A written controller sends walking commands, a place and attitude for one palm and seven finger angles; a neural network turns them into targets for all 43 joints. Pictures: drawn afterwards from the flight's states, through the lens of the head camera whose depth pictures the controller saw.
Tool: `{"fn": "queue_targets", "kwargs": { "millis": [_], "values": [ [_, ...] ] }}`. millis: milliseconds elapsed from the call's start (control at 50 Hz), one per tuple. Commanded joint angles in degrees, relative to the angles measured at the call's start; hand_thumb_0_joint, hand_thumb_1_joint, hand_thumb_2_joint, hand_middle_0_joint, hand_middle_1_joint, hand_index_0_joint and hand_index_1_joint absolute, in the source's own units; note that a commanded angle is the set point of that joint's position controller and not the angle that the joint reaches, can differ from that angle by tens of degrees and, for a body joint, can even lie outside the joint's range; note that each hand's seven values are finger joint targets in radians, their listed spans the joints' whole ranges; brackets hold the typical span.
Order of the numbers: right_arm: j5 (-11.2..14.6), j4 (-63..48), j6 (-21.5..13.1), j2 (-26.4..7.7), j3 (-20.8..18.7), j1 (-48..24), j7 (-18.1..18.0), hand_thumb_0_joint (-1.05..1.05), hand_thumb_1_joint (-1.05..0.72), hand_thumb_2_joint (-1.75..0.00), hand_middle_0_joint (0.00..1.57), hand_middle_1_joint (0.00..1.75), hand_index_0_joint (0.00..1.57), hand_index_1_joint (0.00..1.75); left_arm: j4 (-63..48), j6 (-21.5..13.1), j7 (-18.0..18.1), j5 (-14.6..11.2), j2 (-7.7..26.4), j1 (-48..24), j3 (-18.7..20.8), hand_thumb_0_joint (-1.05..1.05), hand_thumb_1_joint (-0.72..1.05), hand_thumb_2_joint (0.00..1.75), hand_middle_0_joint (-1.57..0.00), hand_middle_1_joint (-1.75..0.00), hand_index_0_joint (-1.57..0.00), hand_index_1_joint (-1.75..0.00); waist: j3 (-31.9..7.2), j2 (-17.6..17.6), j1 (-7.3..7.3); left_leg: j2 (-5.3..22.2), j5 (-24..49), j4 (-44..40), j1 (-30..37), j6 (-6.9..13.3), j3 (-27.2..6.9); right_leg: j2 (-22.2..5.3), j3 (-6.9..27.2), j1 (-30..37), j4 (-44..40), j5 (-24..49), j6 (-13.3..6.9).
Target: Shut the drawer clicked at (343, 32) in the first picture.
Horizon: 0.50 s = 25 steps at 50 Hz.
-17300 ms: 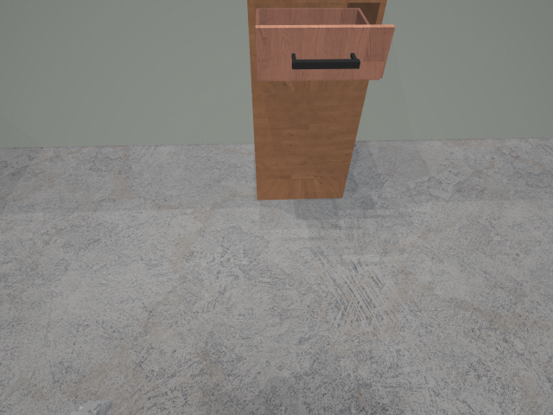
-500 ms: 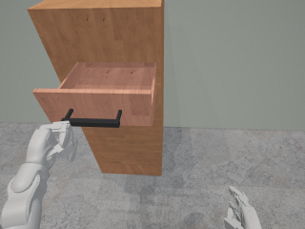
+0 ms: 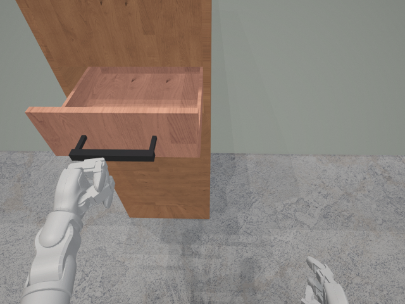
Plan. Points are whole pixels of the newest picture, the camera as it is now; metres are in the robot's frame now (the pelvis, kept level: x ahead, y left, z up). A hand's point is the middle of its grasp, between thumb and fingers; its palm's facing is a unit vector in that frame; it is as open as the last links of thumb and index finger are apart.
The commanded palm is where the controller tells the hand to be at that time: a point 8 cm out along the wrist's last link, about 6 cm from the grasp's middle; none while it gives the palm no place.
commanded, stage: bring the fist close to the handle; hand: left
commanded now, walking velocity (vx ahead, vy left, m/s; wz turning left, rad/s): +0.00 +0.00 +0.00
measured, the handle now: (115, 147) +0.43 +0.24 +0.06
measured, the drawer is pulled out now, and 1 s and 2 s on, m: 0.19 0.19 0.08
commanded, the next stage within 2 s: push the drawer shut in 0.74 s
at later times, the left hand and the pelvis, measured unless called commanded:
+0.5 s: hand (119, 178) +0.35 +0.21 +0.05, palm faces +0.04 -1.00 -0.03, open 3.3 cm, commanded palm +0.32 +0.26 +0.06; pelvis +0.00 +0.01 -0.01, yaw -1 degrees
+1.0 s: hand (117, 176) +0.35 +0.21 +0.05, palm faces +0.05 -1.00 -0.02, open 3.3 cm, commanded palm +0.33 +0.26 +0.06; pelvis +0.00 +0.01 -0.02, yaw +0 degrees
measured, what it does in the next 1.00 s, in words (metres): stands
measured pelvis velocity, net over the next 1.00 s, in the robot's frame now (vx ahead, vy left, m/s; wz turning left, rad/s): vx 0.00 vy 0.01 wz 0.00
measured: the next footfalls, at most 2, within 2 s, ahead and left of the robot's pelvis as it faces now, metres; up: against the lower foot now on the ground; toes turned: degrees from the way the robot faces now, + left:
none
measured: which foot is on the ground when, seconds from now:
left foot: down 0.00-1.00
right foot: down 0.00-1.00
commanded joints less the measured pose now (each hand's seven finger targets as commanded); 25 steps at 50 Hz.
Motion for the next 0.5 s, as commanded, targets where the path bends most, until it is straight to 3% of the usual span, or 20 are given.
{"fn": "queue_targets", "kwargs": {
  "millis": [0,40,80,100,120,140,300,340,380,420,480],
  "values": [
    [-0.06,-8.57,-2.18,-7.17,-3.06,-3.90,-0.24,0.00,-0.90,-0.90,0.20,0.30,0.20,0.30,-8.26,-5.56,0.25,-0.19,9.91,-18.00,3.38,0.00,0.90,0.90,-1.40,-1.60,-1.40,-1.60,-11.66,-1.09,-0.60,-1.13,7.38,-4.03,1.49,0.42,-3.58,0.16,4.15,2.18,-4.01,8.07,1.21],
    [-0.23,-8.39,-1.52,-7.22,-3.12,-3.36,-0.21,0.00,-0.90,-0.90,0.20,0.30,0.20,0.30,-6.33,-6.31,0.49,-0.08,10.94,-20.13,4.36,0.00,0.90,0.90,-1.40,-1.60,-1.40,-1.60,-12.44,-0.39,-0.64,-1.16,7.63,-3.42,0.91,0.25,-3.59,0.12,4.19,1.98,-3.25,8.64,1.12],
    [-0.39,-8.17,-0.77,-7.48,-3.30,-2.60,-0.04,0.00,-0.90,-0.90,0.20,0.30,0.20,0.30,-4.50,-7.52,0.72,0.31,11.94,-21.05,5.00,0.00,0.90,0.90,-1.40,-1.60,-1.40,-1.60,-13.62,-1.86,-0.75,-0.96,8.87,-2.71,0.25,0.34,-3.61,0.23,4.18,2.20,-2.42,9.93,1.11],
    [-0.37,-8.50,-0.50,-7.26,-3.40,-2.62,0.13,0.00,-0.90,-0.90,0.20,0.30,0.20,0.30,-3.95,-8.03,0.63,0.15,10.50,-21.16,4.09,0.00,0.90,0.90,-1.40,-1.60,-1.40,-1.60,-14.33,-1.94,-0.81,-1.08,8.86,-2.28,0.19,0.38,-3.42,0.21,4.34,1.96,-2.11,10.33,1.18],
    [-0.40,-8.19,-0.18,-7.36,-3.57,-2.25,0.19,0.00,-0.90,-0.90,0.20,0.30,0.20,0.30,-2.97,-8.58,0.77,0.20,11.83,-21.35,5.40,0.00,0.90,0.90,-1.40,-1.60,-1.40,-1.60,-14.95,-0.63,-0.69,-1.04,9.48,-1.90,0.06,0.22,-3.40,0.21,4.34,1.87,-1.62,11.04,1.04],
    [-0.41,-8.25,0.12,-7.16,-3.47,-2.03,0.38,0.00,-0.90,-0.90,0.20,0.30,0.20,0.30,-1.97,-9.00,0.54,0.32,10.07,-21.92,3.73,0.00,0.90,0.90,-1.40,-1.60,-1.40,-1.60,-14.47,0.38,-1.05,-1.08,9.48,-1.68,-0.05,0.11,-3.27,0.23,4.16,1.01,-1.32,11.18,1.00],
    [-0.79,-8.14,3.00,-7.81,-4.19,0.47,1.21,0.00,-0.90,-0.90,0.20,0.30,0.20,0.30,4.40,-12.51,0.33,0.72,11.80,-24.92,5.40,0.00,0.90,0.90,-1.40,-1.60,-1.40,-1.60,-16.53,-2.08,-1.65,-0.95,10.55,1.25,-4.18,0.17,-3.33,0.41,4.34,-0.45,1.74,13.19,1.08],
    [-0.74,-8.22,3.64,-7.81,-4.37,0.84,1.32,0.00,-0.90,-0.90,0.20,0.30,0.20,0.30,4.12,-13.64,-0.01,0.83,12.87,-26.31,5.92,0.00,0.90,0.90,-1.40,-1.60,-1.40,-1.60,-18.11,0.39,-1.49,-0.94,10.56,1.75,-3.99,0.09,-3.29,0.48,4.48,-0.83,2.42,12.86,0.87],
    [-0.92,-8.82,4.01,-7.88,-4.49,0.99,1.34,0.00,-0.90,-0.90,0.20,0.30,0.20,0.30,2.49,-14.40,-0.02,0.53,13.93,-26.46,6.63,0.00,0.90,0.90,-1.40,-1.60,-1.40,-1.60,-20.46,-0.85,-1.42,-0.76,11.62,2.19,-3.62,0.35,-3.52,0.72,4.57,0.39,2.93,13.64,0.94],
    [-0.88,-8.84,4.17,-7.45,-4.63,1.20,1.45,0.00,-0.90,-0.90,0.20,0.30,0.20,0.30,1.12,-14.90,-0.31,0.27,13.09,-25.47,6.30,0.00,0.90,0.90,-1.40,-1.60,-1.40,-1.60,-21.86,2.76,-1.08,-0.73,13.93,2.29,-1.96,0.13,-3.39,0.69,4.65,0.78,3.09,15.58,0.80],
    [-0.73,-8.94,4.70,-7.76,-4.65,1.62,1.56,0.00,-0.90,-0.90,0.20,0.30,0.20,0.30,3.03,-14.13,-0.61,-0.35,12.63,-22.00,6.26,0.00,0.90,0.90,-1.40,-1.60,-1.40,-1.60,-19.69,-1.34,-1.35,-0.31,14.53,2.18,-3.60,0.21,-3.77,1.05,4.08,0.46,3.08,16.00,0.95]
  ]
}}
